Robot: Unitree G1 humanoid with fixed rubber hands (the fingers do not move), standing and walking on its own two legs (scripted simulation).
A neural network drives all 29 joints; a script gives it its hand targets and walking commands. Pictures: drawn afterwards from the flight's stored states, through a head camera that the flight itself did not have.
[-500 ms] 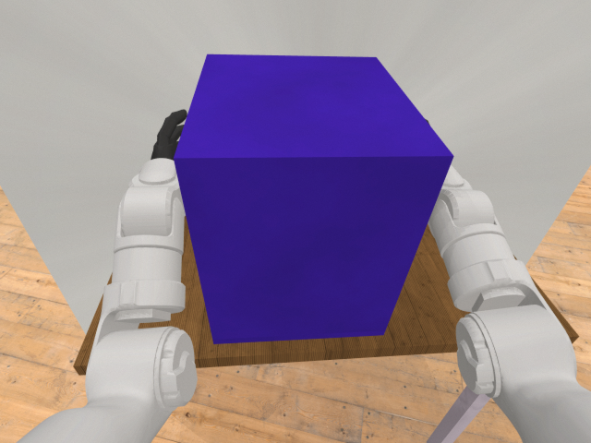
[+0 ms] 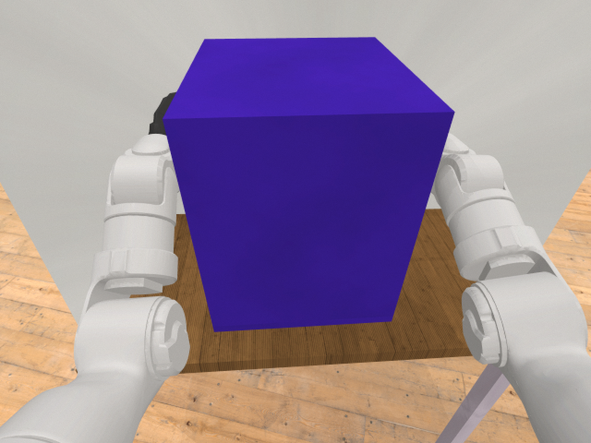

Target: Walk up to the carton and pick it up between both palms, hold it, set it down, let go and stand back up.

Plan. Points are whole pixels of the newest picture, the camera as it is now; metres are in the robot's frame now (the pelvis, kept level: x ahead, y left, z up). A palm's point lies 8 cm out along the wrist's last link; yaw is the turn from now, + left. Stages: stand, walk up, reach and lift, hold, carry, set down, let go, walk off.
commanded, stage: reach and lift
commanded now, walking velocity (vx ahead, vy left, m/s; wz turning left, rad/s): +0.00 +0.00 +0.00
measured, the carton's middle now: (297, 179) +0.39 -0.01 +0.22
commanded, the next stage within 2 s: hold in 0.70 s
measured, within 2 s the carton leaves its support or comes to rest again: neither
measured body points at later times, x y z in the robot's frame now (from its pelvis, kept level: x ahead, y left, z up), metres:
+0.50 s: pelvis +0.01 +0.00 +0.00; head -0.08 +0.01 +0.44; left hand +0.40 +0.16 +0.29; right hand +0.40 -0.18 +0.30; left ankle +0.01 +0.12 -0.75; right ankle +0.02 -0.12 -0.75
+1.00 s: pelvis +0.00 -0.01 +0.00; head -0.10 +0.01 +0.44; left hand +0.39 +0.16 +0.32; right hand +0.39 -0.18 +0.33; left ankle +0.01 +0.12 -0.75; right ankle +0.02 -0.12 -0.75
